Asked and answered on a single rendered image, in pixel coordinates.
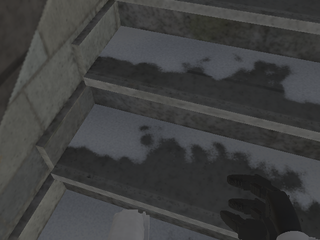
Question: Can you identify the robot right hand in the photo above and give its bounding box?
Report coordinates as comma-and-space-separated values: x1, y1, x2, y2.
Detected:
220, 174, 303, 240

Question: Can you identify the robot left thigh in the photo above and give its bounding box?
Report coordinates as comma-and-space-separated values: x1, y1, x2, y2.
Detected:
107, 209, 150, 240

